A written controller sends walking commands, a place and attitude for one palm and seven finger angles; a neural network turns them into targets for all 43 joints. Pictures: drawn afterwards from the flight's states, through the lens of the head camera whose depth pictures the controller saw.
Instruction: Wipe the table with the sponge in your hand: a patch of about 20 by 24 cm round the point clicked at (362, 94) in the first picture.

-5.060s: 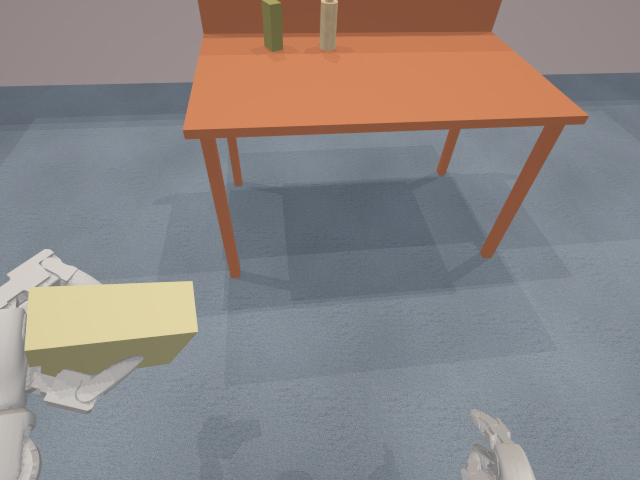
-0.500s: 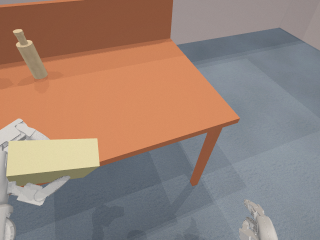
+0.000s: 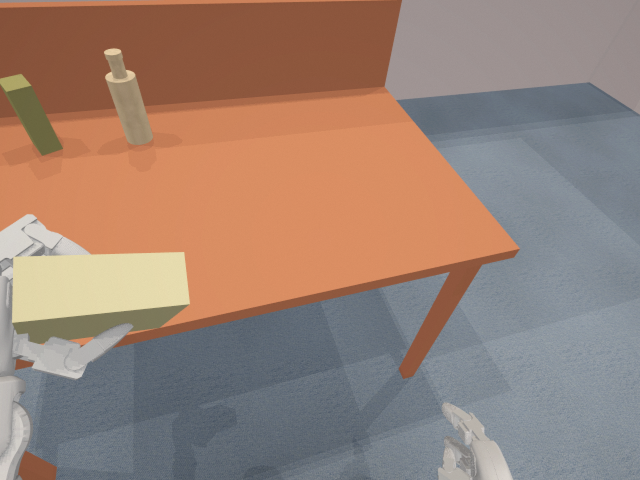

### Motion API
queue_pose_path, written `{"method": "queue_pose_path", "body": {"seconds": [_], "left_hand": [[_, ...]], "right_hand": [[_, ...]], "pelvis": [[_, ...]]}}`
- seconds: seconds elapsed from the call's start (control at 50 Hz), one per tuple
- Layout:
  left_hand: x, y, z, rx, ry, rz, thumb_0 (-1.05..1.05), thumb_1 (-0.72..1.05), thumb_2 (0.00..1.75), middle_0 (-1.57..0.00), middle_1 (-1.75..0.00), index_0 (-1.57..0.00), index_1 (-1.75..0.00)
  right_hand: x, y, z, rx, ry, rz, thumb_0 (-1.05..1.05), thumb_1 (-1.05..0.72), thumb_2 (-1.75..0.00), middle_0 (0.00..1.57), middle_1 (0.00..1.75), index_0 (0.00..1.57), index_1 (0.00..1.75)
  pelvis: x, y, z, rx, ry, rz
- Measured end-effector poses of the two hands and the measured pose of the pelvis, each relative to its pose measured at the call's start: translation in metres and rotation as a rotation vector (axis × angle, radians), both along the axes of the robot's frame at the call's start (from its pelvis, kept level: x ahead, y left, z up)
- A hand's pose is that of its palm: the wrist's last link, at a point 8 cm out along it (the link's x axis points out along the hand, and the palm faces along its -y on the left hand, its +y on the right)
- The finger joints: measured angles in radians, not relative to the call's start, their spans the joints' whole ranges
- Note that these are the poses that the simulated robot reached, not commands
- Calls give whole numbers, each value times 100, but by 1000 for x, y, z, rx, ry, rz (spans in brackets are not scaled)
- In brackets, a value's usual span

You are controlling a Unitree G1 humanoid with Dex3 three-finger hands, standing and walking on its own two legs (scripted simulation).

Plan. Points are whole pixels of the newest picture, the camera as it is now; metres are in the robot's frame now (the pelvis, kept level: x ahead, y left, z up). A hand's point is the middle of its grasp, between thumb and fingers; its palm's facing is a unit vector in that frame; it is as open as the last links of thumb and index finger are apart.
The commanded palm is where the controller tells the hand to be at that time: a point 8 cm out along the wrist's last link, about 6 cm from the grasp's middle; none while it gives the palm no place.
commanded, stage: come to a stop and stand still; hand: left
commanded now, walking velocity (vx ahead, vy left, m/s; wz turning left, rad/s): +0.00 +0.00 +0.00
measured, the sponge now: (126, 297) +0.23 +0.23 +0.15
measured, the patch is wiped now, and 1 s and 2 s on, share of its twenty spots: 0.00 0.00 0.00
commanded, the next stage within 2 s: look again from close up in 0.56 s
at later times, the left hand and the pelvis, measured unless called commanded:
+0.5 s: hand (114, 287) +0.24 +0.24 +0.16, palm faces +0.40 -0.84 -0.36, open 9.5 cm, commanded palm +0.18 +0.27 +0.18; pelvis +0.03 -0.01 +0.01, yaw +1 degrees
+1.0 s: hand (122, 289) +0.24 +0.23 +0.15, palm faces +0.40 -0.84 -0.37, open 9.5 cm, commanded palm +0.18 +0.26 +0.18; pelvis +0.03 -0.02 +0.01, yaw +2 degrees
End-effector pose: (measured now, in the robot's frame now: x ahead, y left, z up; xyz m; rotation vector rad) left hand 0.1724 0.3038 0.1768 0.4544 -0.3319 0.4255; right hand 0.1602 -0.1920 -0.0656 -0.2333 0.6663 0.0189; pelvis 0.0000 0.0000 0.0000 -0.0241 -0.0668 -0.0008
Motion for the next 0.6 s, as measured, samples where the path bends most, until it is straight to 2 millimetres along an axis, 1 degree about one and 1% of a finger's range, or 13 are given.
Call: {"method": "queue_pose_path", "body": {"seconds": [0.06, 0.12, 0.2, 0.28, 0.44, 0.6], "left_hand": [[1, -2, 0, -24, -15, 5, -1, -44, 101, -81, -136, -81, -135], [5, -7, -3, -38, 1, -11, -1, -44, 101, -81, -136, -81, -135], [12, -11, -7, -32, 40, -33, -1, -44, 101, -80, -136, -81, -135], [19, -14, -7, -20, 58, -41, -1, -44, 101, -80, -136, -81, -135], [25, -21, -5, -22, 67, -48, -1, -44, 101, -80, -136, -81, -135], [27, -28, -7, -25, 90, -43, -1, -44, 101, -80, -136, -81, -136]], "right_hand": [[9, 2, 4, -3, -18, 16, 2, -90, -90, 20, 30, 20, 30], [20, 0, 9, -13, -41, 16, 2, -90, -90, 20, 30, 21, 30], [32, -8, 16, -26, -63, -1, 2, -90, -90, 20, 30, 20, 30], [40, -18, 19, -44, -66, -15, 1, -90, -90, 20, 30, 20, 30], [47, -36, 18, -69, -34, -38, 1, -90, -90, 20, 30, 20, 30], [47, -42, 12, -65, -9, -50, 1, -90, -90, 20, 30, 20, 30]], "pelvis": [[3, 2, 1, 1, 4, 8], [6, 2, 3, 2, 8, 11], [12, 1, 4, 4, 15, 11], [17, -3, 5, 2, 22, 15], [26, -10, 5, 1, 34, 22], [30, -16, 5, 3, 38, 25]]}}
